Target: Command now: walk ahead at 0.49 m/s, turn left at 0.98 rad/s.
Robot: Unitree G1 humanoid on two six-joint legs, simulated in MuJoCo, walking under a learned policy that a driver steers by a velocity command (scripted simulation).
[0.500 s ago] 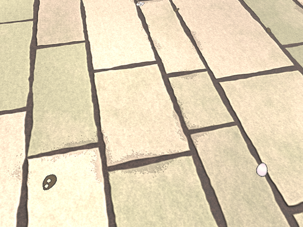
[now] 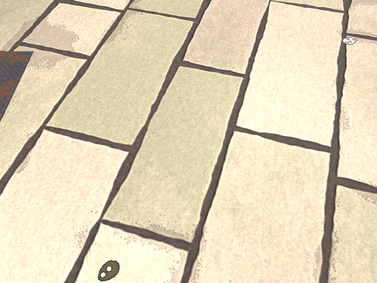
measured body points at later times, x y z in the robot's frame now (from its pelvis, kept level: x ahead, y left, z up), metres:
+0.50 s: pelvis +0.20 -0.01 +0.00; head +0.24 +0.01 +0.45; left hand +0.24 +0.25 -0.13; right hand +0.40 -0.20 -0.11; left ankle +0.28 +0.07 -0.73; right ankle +0.20 -0.15 -0.67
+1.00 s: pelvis +0.20 -0.06 +0.01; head +0.24 -0.08 +0.46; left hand +0.37 +0.22 -0.07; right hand +0.30 -0.35 -0.10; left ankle +0.26 +0.09 -0.67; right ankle +0.19 -0.13 -0.73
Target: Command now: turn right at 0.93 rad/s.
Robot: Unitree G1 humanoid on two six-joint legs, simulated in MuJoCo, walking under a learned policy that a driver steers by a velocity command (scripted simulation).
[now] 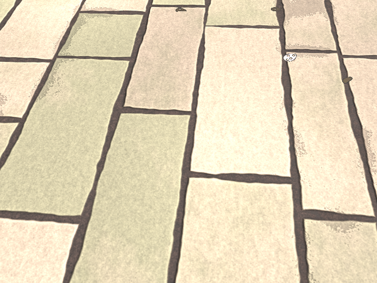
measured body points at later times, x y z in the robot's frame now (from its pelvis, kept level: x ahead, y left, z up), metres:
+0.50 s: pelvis +0.01 +0.03 +0.00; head +0.05 +0.03 +0.45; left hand +0.24 +0.23 -0.12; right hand +0.03 -0.27 -0.10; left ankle +0.05 +0.12 -0.74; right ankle -0.05 -0.09 -0.71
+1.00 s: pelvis +0.00 +0.05 -0.02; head +0.04 +0.09 +0.43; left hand +0.12 +0.34 -0.14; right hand +0.15 -0.23 -0.10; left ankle +0.00 +0.12 -0.74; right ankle -0.04 -0.09 -0.69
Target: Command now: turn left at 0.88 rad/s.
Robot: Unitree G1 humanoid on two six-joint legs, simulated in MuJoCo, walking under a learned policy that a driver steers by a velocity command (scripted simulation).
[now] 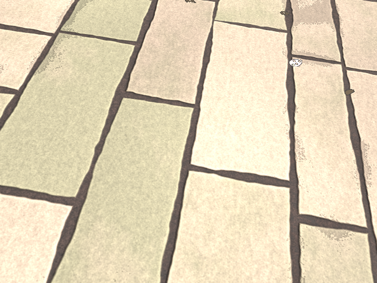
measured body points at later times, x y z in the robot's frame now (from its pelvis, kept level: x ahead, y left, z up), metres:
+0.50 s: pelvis +0.08 -0.01 +0.00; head +0.09 -0.02 +0.45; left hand +0.10 +0.30 -0.09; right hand +0.28 -0.24 -0.11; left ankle +0.00 +0.08 -0.72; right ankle +0.11 -0.10 -0.73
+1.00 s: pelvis +0.36 +0.08 +0.01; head +0.39 +0.08 +0.45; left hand +0.36 +0.38 -0.12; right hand +0.56 -0.16 -0.08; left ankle +0.36 +0.20 -0.73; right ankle +0.21 -0.03 -0.63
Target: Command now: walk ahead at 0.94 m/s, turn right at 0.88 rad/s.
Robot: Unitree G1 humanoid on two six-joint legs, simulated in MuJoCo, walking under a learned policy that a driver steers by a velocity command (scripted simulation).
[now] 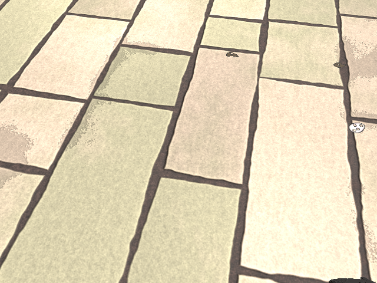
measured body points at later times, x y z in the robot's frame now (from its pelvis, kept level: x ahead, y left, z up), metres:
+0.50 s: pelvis +0.43 -0.08 -0.01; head +0.46 -0.08 +0.44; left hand +0.60 +0.15 -0.15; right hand +0.45 -0.36 -0.10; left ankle +0.49 +0.08 -0.64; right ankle +0.41 -0.09 -0.73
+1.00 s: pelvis +0.91 -0.20 +0.01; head +0.92 -0.20 +0.45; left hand +1.17 -0.03 -0.06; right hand +0.79 -0.47 -0.12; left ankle +0.88 -0.15 -0.73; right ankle +0.95 -0.39 -0.65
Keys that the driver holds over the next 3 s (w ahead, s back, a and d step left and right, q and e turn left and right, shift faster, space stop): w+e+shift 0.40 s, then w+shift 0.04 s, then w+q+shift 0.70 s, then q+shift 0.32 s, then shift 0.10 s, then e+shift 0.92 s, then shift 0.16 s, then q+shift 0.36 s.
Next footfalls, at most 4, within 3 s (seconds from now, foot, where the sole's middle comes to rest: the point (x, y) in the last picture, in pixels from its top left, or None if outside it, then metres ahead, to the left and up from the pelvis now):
0.32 right None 0.45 -0.10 -0.77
0.78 left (252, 177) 0.91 -0.17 -0.77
1.20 right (304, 114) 1.29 -0.43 -0.77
1.58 left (246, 83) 1.49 -0.16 -0.77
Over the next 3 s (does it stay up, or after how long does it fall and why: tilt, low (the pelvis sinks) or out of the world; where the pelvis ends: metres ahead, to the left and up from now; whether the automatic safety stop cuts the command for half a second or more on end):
stays up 1.40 -0.28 0.01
